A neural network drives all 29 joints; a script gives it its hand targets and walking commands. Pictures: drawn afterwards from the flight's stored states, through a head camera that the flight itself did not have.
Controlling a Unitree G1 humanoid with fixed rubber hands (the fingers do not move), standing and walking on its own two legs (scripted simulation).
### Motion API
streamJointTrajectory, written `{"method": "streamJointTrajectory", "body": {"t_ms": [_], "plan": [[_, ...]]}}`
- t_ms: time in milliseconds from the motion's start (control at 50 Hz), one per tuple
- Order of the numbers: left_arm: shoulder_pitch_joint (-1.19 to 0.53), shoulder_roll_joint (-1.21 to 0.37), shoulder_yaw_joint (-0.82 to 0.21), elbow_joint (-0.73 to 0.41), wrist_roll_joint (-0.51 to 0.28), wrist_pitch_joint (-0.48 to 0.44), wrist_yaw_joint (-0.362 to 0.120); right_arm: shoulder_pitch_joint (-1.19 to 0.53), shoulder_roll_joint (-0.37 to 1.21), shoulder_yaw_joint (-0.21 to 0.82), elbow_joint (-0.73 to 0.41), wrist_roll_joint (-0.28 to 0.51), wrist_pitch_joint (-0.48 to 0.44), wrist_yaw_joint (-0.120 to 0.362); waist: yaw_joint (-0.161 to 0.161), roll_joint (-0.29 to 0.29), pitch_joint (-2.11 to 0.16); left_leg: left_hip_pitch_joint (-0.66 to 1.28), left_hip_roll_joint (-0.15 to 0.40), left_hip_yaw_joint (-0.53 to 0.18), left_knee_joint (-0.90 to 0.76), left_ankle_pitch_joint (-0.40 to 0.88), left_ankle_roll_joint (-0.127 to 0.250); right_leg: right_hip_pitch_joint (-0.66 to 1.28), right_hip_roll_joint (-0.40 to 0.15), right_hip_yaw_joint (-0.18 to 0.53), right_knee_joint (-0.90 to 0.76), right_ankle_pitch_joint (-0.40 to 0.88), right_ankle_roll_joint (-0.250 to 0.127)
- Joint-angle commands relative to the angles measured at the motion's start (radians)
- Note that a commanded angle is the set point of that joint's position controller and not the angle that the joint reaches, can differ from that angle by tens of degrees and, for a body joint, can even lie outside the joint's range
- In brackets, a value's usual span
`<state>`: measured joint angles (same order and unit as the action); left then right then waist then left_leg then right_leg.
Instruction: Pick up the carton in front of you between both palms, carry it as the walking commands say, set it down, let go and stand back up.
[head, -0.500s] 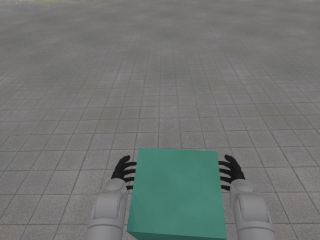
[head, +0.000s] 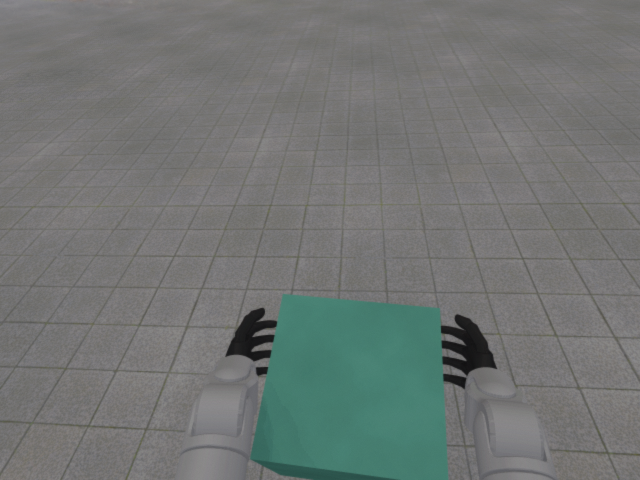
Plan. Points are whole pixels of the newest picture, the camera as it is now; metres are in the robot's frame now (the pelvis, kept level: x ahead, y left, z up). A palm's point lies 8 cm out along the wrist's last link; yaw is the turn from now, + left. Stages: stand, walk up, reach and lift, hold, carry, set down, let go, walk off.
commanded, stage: hold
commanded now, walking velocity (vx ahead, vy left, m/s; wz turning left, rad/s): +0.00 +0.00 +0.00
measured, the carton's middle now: (352, 400) +0.29 -0.01 -0.08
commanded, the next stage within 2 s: set down in 0.30 s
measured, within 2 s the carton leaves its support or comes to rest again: neither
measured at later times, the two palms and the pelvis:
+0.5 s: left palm (243, 378) +0.27 +0.13 +0.03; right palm (477, 359) +0.29 -0.17 +0.03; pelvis -0.02 -0.03 -0.01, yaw +2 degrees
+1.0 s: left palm (274, 399) +0.34 +0.13 -0.17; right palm (443, 410) +0.32 -0.16 -0.18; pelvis -0.07 -0.03 -0.10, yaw +4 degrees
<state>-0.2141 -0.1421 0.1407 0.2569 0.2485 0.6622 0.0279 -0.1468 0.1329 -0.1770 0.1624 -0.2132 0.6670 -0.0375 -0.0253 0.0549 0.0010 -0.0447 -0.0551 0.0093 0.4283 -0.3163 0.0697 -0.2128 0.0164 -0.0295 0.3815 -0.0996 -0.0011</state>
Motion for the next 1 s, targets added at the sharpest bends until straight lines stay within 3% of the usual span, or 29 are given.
{"method": "streamJointTrajectory", "body": {"t_ms": [0,60,100,140,200,220,260,320,380,480,520,600,680,720,780,900,980], "plan": [[-0.38,-0.914,-0.418,-0.035,-0.219,-0.061,-0.212,-0.523,0.908,0.598,-0.086,0.249,-0.022,0.239,0.062,-0.064,-0.243,-0.192,0.032,-0.181,-0.117,0.368,-0.021,0.409,0.049,0.143,0.051,0.264,-0.007],[-0.512,-0.943,-0.506,-0.083,-0.295,-0.06,-0.243,-0.396,0.903,0.509,0.007,0.174,-0.009,0.222,-0.052,-0.031,-0.21,-0.224,0.059,-0.205,-0.145,0.288,-0.027,0.414,0.06,0.134,0.052,0.189,-0.029],[-0.558,-0.944,-0.529,-0.076,-0.302,-0.058,-0.256,-0.373,0.895,0.455,0.047,0.142,-0.011,0.218,-0.086,-0.004,-0.193,-0.232,0.066,-0.212,-0.148,0.247,-0.035,0.398,0.064,0.123,0.055,0.16,-0.038],[-0.56,-0.935,-0.509,-0.047,-0.277,-0.058,-0.261,-0.379,0.898,0.427,0.085,0.131,-0.011,0.223,-0.078,-0.002,-0.158,-0.272,0.067,-0.211,-0.162,0.174,-0.036,0.394,0.064,0.114,0.054,0.122,-0.037],[-0.52,-0.934,-0.439,-0.009,-0.228,-0.066,-0.249,-0.446,0.939,0.453,0.094,0.163,-0.011,0.249,-0.007,0.006,-0.129,-0.348,0.072,-0.204,-0.193,0.098,-0.017,0.433,0.057,0.106,0.065,0.099,-0.023],[-0.501,-0.923,-0.406,0.005,-0.212,-0.07,-0.244,-0.483,0.975,0.489,0.085,0.183,-0.011,0.261,0.028,-0.019,-0.124,-0.356,0.063,-0.193,-0.183,0.116,-0.013,0.427,0.058,0.106,0.065,0.103,-0.013],[-0.512,-0.941,-0.389,0.006,-0.207,-0.079,-0.24,-0.537,0.99,0.505,0.088,0.204,-0.014,0.274,0.063,-0.03,-0.141,-0.397,0.061,-0.194,-0.182,0.109,-0.002,0.481,0.052,0.111,0.07,0.102,-0.005],[-0.545,-0.946,-0.354,0.032,-0.202,-0.087,-0.243,-0.615,1.004,0.523,0.062,0.209,-0.019,0.276,0.085,-0.047,-0.159,-0.433,0.058,-0.193,-0.181,0.074,0.017,0.53,0.041,0.123,0.082,0.104,-0.001],[-0.635,-0.908,-0.287,0.12,-0.167,-0.099,-0.26,-0.681,1.003,0.453,0.137,0.178,-0.031,0.26,0.074,-0.038,-0.132,-0.469,0.048,-0.173,-0.157,-0.068,0.031,0.498,0.027,0.147,0.088,-0.019,0.001],[-0.863,-0.755,-0.068,0.375,-0.022,-0.201,-0.311,-0.748,0.956,0.097,0.463,-0.014,-0.121,0.199,-0.014,-0.056,-0.081,-0.555,0.011,-0.117,0.044,-0.179,0.017,0.328,0.008,0.213,0.092,-0.337,-0.008],[-0.889,-0.675,0.006,0.423,0.041,-0.251,-0.314,-0.751,0.912,-0.016,0.53,-0.086,-0.167,0.161,-0.029,-0.077,-0.084,-0.573,-0.004,-0.105,0.125,-0.113,0.003,0.254,0.002,0.232,0.097,-0.333,-0.002],[-0.861,-0.544,0.131,0.497,0.15,-0.349,-0.296,-0.766,0.845,-0.1,0.564,-0.136,-0.266,0.108,-0.004,-0.075,-0.146,-0.713,-0.014,-0.114,0.235,-0.028,-0.004,0.166,-0.005,0.254,0.175,-0.206,0.025],[-0.824,-0.533,0.145,0.552,0.149,-0.457,-0.292,-0.852,0.792,-0.03,0.485,-0.099,-0.402,0.08,0.032,-0.074,-0.312,-0.908,-0.035,-0.124,0.343,-0.002,-0.011,0.126,0.005,0.243,0.334,0.054,0.018],[-0.843,-0.573,0.062,0.548,0.107,-0.509,-0.301,-0.877,0.821,0.051,0.463,-0.069,-0.462,0.072,0.033,-0.078,-0.427,-0.977,-0.051,-0.125,0.383,0.005,-0.01,0.116,0.015,0.232,0.406,0.199,0.013],[-0.925,-0.602,-0.083,0.502,0.026,-0.577,-0.304,-0.93,0.883,0.188,0.431,-0.01,-0.524,0.066,0.029,-0.07,-0.635,-1.088,-0.068,-0.127,0.453,0.011,-0.018,0.105,0.03,0.246,0.506,0.266,0.017],[-1.096,-0.667,-0.321,0.355,-0.118,-0.594,-0.252,-1.025,0.951,0.381,0.357,0.068,-0.536,0.054,0.006,-0.016,-1.05,-1.179,-0.092,-0.103,0.57,0.034,-0.042,-0.002,0.074,0.188,0.702,0.236,0.005],[-1.106,-0.724,-0.298,0.422,-0.118,-0.541,-0.25,-1.046,0.931,0.35,0.395,0.043,-0.496,0.079,-0.016,0.022,-0.986,-1.277,-0.095,-0.107,0.626,-0.065,-0.048,-0.286,0.099,0.138,0.777,0.023,-0.004]]}}
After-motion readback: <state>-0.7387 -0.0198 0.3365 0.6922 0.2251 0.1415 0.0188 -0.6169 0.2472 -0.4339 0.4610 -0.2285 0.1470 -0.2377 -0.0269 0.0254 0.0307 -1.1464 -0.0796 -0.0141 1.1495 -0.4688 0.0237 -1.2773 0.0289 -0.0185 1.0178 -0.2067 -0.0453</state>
